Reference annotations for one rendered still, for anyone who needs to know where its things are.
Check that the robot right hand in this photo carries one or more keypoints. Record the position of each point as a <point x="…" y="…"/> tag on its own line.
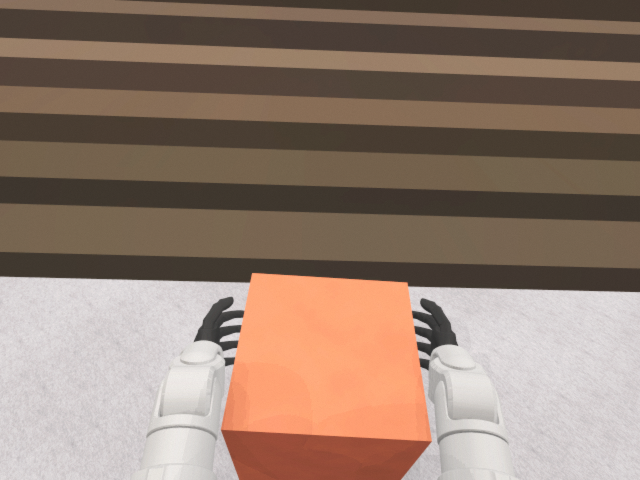
<point x="441" y="333"/>

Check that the robot left hand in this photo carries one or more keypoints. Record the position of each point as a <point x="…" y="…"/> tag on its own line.
<point x="211" y="330"/>

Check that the left robot forearm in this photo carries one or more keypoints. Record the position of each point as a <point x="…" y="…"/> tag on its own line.
<point x="184" y="424"/>

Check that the carton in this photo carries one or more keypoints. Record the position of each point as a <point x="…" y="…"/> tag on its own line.
<point x="326" y="382"/>

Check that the right robot forearm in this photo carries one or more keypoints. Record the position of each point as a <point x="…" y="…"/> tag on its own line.
<point x="470" y="426"/>

